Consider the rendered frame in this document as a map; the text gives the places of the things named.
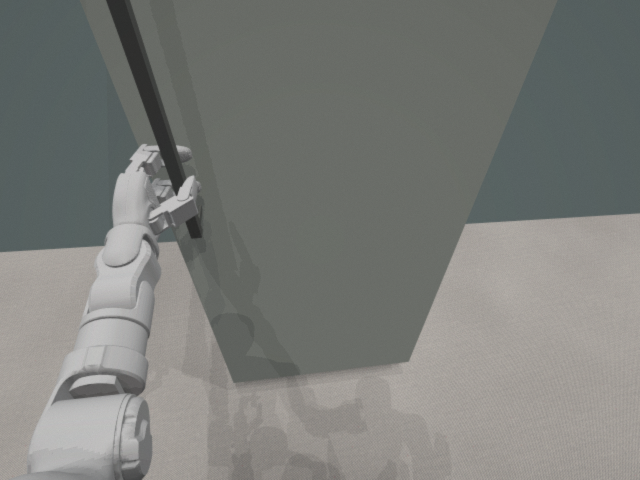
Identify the handle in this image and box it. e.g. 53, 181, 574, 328
106, 0, 203, 239

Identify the robot left forearm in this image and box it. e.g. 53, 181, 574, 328
27, 224, 161, 474

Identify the robot left hand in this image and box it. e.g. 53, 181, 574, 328
112, 144, 202, 241

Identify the left robot upper arm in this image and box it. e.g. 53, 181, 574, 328
9, 393, 152, 480

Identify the fridge door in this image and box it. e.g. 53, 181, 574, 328
80, 0, 558, 383

